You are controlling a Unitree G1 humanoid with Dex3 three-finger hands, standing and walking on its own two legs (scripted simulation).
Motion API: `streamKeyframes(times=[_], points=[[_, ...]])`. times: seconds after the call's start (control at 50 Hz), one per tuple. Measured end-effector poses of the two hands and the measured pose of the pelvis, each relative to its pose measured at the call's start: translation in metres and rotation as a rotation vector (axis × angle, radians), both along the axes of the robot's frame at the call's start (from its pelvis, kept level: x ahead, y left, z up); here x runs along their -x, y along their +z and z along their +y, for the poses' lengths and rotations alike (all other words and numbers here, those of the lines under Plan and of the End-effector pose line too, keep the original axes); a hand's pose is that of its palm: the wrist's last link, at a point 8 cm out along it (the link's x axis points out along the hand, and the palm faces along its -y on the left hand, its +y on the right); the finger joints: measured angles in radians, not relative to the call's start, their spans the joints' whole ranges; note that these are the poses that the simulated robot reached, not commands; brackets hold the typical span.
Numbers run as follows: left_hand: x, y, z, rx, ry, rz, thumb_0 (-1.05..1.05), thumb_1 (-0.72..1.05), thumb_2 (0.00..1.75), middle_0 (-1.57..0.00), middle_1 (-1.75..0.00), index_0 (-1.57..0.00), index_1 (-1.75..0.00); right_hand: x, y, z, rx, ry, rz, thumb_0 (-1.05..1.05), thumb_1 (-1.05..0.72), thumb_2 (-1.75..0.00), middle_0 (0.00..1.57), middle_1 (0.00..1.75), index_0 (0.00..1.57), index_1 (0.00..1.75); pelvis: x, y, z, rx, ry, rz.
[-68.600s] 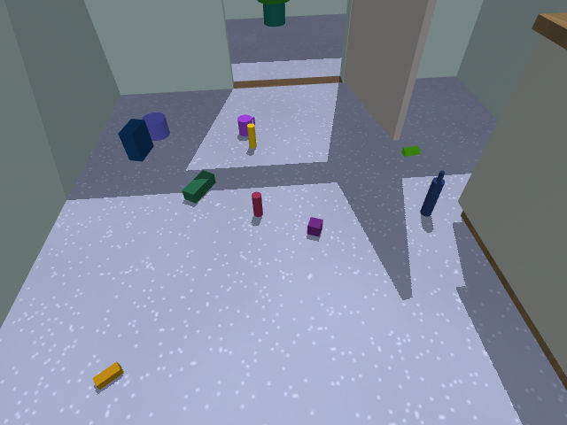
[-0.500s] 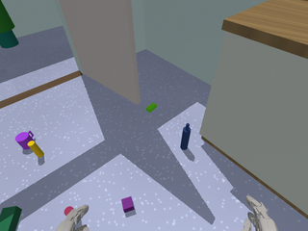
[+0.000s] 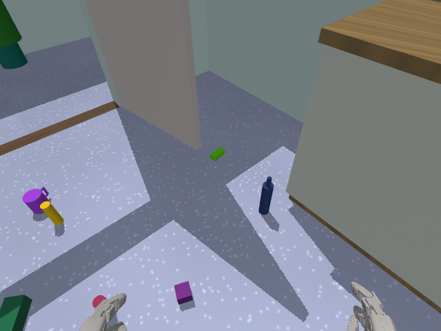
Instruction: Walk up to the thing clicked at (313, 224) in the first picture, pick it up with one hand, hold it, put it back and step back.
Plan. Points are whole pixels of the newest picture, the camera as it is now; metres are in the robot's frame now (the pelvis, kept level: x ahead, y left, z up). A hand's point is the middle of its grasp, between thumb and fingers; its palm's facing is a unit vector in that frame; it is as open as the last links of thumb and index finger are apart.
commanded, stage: stand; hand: left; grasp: from above
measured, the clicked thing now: (183, 292) +0.45 +0.19 -0.68
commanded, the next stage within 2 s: none
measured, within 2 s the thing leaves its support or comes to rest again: neither
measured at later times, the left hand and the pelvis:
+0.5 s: hand out of the picture +0.04 +0.24 -0.11, palm faces +0.05 -0.95 -0.31, open 7.4 cm; pelvis -0.01 +0.01 +0.05, yaw +0 degrees
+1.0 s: hand out of the picture +0.02 +0.24 -0.10, palm faces +0.04 -0.94 -0.33, open 7.4 cm; pelvis -0.02 +0.00 +0.07, yaw +1 degrees
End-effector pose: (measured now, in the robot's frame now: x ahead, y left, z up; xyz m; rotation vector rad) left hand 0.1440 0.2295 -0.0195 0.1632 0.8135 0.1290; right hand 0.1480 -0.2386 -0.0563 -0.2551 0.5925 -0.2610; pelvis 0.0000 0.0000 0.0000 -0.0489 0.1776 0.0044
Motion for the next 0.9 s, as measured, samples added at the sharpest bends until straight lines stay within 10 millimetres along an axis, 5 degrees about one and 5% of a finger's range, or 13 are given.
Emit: streamKeyframes(times=[0.14, 0.32, 0.56, 0.9], points=[[0.002, -0.029, 0.021, -0.115, -0.036, 0.010, 0.01, 0.90, 0.90, -0.20, -0.30, -0.21, -0.30, 0.014, -0.019, -0.012, 0.042, 0.155, 0.296, 0.01, -0.90, -0.89, 0.21, 0.30, 0.21, 0.30, 0.012, 0.013, -0.001, -0.040, 0.000, -0.115], [0.062, -0.052, 0.055, -0.135, 0.050, 0.243, 0.01, 0.90, 0.90, -0.20, -0.30, -0.21, -0.30, 0.056, -0.013, -0.036, 0.011, 0.048, 0.472, 0.01, -0.90, -0.89, 0.21, 0.30, 0.21, 0.30, 0.011, 0.033, 0.004, -0.048, 0.000, -0.180], [0.124, -0.054, 0.058, -0.092, 0.114, 0.447, 0.01, 0.91, 0.90, -0.20, -0.30, -0.21, -0.30, 0.092, -0.008, -0.024, -0.037, -0.009, 0.604, 0.01, -0.91, -0.90, 0.21, 0.30, 0.20, 0.30, 0.010, 0.057, 0.010, -0.044, 0.002, -0.236], [0.131, -0.041, 0.055, -0.111, 0.120, 0.459, 0.00, 0.90, 0.90, -0.20, -0.30, -0.21, -0.30, 0.102, -0.006, -0.035, -0.061, -0.022, 0.626, 0.00, -0.91, -0.89, 0.21, 0.30, 0.21, 0.30, 0.019, 0.066, 0.002, -0.050, 0.010, -0.263]])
